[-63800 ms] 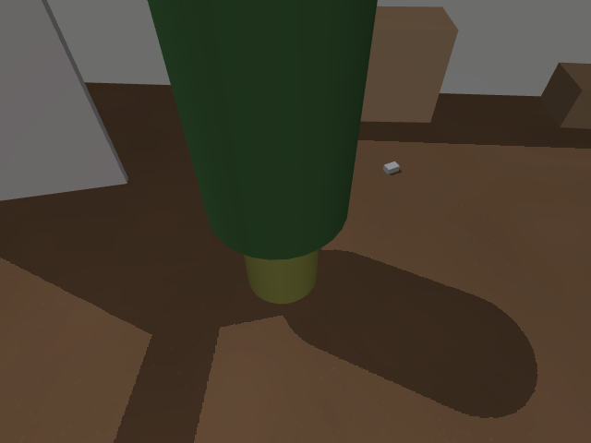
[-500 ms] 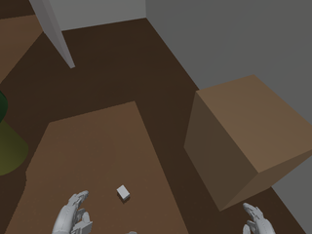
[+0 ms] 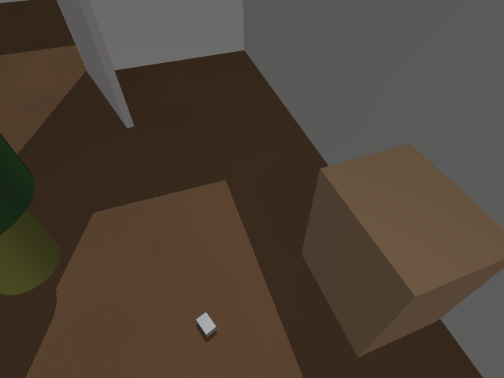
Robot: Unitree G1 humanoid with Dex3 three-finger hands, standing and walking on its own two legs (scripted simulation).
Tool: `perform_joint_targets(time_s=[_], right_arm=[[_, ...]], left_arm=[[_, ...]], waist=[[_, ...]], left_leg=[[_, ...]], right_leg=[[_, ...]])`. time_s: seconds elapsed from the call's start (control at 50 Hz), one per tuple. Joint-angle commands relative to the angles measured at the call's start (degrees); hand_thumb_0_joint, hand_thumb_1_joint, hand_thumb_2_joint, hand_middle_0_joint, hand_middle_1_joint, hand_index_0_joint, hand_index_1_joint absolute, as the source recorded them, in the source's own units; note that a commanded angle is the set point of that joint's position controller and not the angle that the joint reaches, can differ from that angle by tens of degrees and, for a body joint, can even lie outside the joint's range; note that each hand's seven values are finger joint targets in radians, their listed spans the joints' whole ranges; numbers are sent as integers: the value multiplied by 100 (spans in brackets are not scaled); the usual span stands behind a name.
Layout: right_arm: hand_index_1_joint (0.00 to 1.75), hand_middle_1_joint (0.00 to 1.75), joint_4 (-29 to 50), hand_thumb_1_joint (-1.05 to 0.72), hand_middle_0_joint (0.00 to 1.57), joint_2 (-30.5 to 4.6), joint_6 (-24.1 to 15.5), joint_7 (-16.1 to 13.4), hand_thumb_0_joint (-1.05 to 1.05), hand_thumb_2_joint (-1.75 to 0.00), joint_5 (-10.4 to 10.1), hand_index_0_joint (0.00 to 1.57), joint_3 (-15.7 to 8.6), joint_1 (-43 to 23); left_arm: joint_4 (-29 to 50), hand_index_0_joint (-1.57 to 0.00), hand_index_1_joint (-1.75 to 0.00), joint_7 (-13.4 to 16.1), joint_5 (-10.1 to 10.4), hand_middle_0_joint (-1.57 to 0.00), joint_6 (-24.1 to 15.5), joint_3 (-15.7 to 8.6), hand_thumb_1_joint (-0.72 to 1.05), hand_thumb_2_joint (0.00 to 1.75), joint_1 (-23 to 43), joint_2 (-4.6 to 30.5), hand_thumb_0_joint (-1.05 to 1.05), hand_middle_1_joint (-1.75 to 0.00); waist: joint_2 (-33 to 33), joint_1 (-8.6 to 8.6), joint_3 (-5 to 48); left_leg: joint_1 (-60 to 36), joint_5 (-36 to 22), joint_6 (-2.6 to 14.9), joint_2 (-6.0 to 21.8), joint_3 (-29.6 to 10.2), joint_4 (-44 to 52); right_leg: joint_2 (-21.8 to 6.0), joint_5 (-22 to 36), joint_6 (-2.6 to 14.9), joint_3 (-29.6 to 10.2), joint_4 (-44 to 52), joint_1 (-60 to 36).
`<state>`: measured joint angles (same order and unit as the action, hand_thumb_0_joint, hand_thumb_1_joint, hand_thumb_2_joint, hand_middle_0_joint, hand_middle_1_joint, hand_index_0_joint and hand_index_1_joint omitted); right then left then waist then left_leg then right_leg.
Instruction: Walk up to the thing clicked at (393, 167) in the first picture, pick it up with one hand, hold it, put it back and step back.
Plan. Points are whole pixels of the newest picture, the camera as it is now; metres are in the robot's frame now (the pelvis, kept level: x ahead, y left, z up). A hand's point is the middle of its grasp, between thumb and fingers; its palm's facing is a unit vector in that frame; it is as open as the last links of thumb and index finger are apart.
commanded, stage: stand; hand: left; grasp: from above
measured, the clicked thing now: (206, 324) +0.46 +0.23 -0.76
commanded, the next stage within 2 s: step back in 1.94 s
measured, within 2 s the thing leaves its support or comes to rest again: neither
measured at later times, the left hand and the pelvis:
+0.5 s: hand out of the picture +0.04 +0.23 -0.15, palm faces +0.04 -0.94 -0.34, open 7.4 cm; pelvis -0.01 -0.01 +0.01, yaw +0 degrees
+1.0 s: hand out of the picture +0.08 +0.23 -0.15, palm faces +0.03 -0.94 -0.34, open 7.4 cm; pelvis +0.01 -0.02 +0.01, yaw +0 degrees
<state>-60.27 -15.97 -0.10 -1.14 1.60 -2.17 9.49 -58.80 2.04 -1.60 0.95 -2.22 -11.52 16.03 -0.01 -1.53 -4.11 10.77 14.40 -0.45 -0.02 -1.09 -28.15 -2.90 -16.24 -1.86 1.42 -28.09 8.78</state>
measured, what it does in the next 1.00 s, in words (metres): stands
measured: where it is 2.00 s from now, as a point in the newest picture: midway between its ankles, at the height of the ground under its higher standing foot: outside the picture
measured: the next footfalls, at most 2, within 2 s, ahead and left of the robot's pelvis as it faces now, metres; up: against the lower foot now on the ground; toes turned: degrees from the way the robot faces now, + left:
none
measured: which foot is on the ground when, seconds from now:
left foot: down 0.00-1.00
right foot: down 0.00-1.00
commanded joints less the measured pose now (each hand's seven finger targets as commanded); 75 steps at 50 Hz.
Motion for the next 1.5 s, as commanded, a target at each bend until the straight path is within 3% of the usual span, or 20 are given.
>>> perform_joint_targets(time_s=[0.0, 0.06, 0.1, 0.3, 0.36, 0.5, 0.62, 0.64, 0.78, 0.88, 1.1, 1.3, 1.36, 1.48], right_arm=[[30, 30, 203, -90, 20, -1149, -124, -83, 0, -90, -3, 20, -261, -261], [30, 30, 101, -90, 20, -1095, -122, -71, 0, -90, -13, 20, -238, -271], [30, 30, 18, -90, 20, -1117, -113, -61, 0, -90, -14, 20, -229, -286], [30, 30, -112, -90, 20, -1155, -80, -7, 0, -90, -18, 20, -192, -359], [30, 30, -141, -90, 20, -1158, -87, -10, 0, -90, -14, 20, -169, -321], [30, 30, -171, -90, 20, -1235, -97, -9, 0, -90, -27, 20, -129, -378], [30, 30, -228, -90, 20, -1272, -107, -28, 0, -90, -35, 20, -88, -343], [30, 30, -236, -90, 20, -1283, -107, -20, 0, -90, -44, 20, -88, -369], [30, 30, -226, -90, 20, -1310, -132, -42, 0, -90, -47, 20, -56, -372], [30, 30, -211, -90, 20, -1340, -114, -40, 0, -90, -59, 20, -46, -455], [30, 30, -194, -90, 20, -1409, -139, -13, 0, -90, -62, 20, -67, -569], [30, 30, -233, -90, 20, -1418, -129, 29, 0, -90, -65, 20, -58, -576], [30, 30, -225, -90, 20, -1441, -136, 27, 0, -90, -63, 20, -66, -546], [30, 30, -243, -90, 20, -1445, -152, 26, 0, -90, -68, 20, -43, -491]], left_arm=[[153, -20, -30, 41, -29, -20, -169, -187, 90, 90, 252, 1096, 0, -30], [17, -20, -30, 44, -30, -20, -205, -181, 90, 90, 326, 1127, 0, -30], [-66, -20, -30, 26, -19, -20, -195, -166, 90, 90, 309, 1138, 0, -30], [-274, -20, -30, -7, -9, -20, -213, -168, 90, 90, 440, 1275, 0, -30], [-278, -20, -30, -4, 11, -20, -247, -174, 90, 90, 499, 1285, 0, -30], [-351, -20, -30, -19, 27, -20, -236, -185, 90, 90, 573, 1356, 0, -30], [-389, -20, -30, -25, 62, -20, -248, -179, 90, 90, 607, 1356, 0, -30], [-412, -20, -30, -31, 57, -20, -246, -169, 90, 90, 576, 1350, 0, -30], [-395, -20, -30, -26, 76, -20, -264, -183, 90, 90, 638, 1349, 0, -30], [-393, -20, -30, -35, 74, -20, -239, -190, 90, 90, 741, 1363, 0, -30], [-318, -20, -30, -61, 73, -20, -274, -168, 90, 90, 759, 1394, 0, -30], [-329, -20, -30, -89, 68, -20, -274, -136, 90, 90, 734, 1415, 0, -30], [-324, -20, -30, -90, 66, -20, -280, -141, 90, 90, 729, 1433, 0, -30], [-317, -20, -30, -105, 85, -20, -274, -140, 90, 90, 721, 1479, 0, -30]], waist=[[-129, 60, 277], [-17, 80, 305], [-83, 69, 169], [-69, 89, 56], [-18, 105, 236], [-53, 102, 245], [-57, 112, 389], [5, 101, 327], [-29, 107, 611], [8, 123, 439], [-51, 119, 570], [-128, 135, 348], [-73, 150, 480], [-50, 153, 485]], left_leg=[[-144, -567, 185, 499, -586, 890], [-299, -987, 165, 516, -544, 888], [-280, -548, 135, 505, -564, 1036], [-224, -234, 110, 513, -547, 1162], [-267, -536, 142, 560, -509, 1099], [-269, -653, 119, 573, -505, 1133], [-373, -1056, 130, 614, -453, 1073], [-379, -1015, 106, 608, -484, 1133], [-593, -1898, 127, 677, -403, 978], [-509, -1501, 109, 680, -412, 1089], [-563, -1627, 109, 707, -406, 1092], [-332, -892, 107, 675, -443, 1269], [-481, -1149, 133, 710, -450, 1224], [-431, -1068, 112, 710, -462, 1276]], right_leg=[[-307, 559, 244, -334, 814, -129], [-367, 790, 243, -374, 939, -198], [-330, 557, 222, -354, 1019, -135], [-336, 179, 221, -419, 1264, -24], [-410, 556, 233, -469, 1247, -211], [-393, 571, 235, -465, 1272, -271], [-429, 1113, 243, -472, 1246, -423], [-395, 974, 238, -439, 1256, -361], [-448, 1991, 215, -401, 1127, -599], [-414, 1455, 207, -387, 1227, -462], [-451, 1619, 223, -407, 1244, -535], [-412, 776, 234, -407, 1390, -348], [-437, 1006, 263, -413, 1329, -366], [-439, 933, 274, -436, 1284, -378]])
